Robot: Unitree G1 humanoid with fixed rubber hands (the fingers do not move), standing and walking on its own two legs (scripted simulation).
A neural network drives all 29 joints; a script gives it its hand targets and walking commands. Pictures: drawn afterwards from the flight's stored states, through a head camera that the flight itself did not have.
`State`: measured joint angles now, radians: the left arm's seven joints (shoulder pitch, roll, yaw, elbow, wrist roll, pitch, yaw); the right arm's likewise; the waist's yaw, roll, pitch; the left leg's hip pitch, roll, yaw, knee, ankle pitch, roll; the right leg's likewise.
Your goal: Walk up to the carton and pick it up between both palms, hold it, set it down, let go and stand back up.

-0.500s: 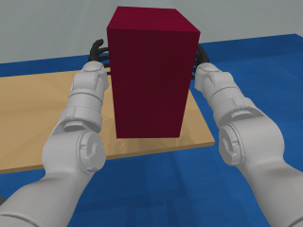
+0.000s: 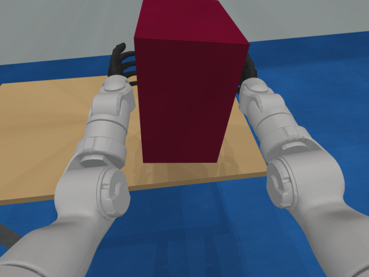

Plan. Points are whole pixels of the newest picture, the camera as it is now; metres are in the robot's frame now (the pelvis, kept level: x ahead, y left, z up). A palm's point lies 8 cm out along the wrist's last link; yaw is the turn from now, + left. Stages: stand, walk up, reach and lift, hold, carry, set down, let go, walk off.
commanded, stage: set down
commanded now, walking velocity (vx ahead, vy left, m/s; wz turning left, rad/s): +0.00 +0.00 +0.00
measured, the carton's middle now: (181, 80) +0.51 +0.04 +0.18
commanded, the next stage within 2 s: none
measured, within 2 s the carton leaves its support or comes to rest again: neither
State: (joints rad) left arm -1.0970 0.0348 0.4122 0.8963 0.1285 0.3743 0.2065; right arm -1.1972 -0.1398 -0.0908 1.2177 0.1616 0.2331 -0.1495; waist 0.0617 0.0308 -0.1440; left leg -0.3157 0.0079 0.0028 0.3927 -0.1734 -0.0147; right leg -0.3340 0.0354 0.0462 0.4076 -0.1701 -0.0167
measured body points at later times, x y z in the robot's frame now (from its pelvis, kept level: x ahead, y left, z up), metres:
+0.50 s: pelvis +0.01 +0.00 +0.00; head +0.01 -0.02 +0.45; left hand +0.45 +0.17 +0.21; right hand +0.48 -0.10 +0.19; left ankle +0.01 +0.13 -0.74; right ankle +0.02 -0.11 -0.74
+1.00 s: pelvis +0.01 +0.00 +0.00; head +0.03 -0.02 +0.45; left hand +0.46 +0.18 +0.18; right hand +0.49 -0.10 +0.16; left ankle +0.01 +0.13 -0.74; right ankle +0.02 -0.11 -0.74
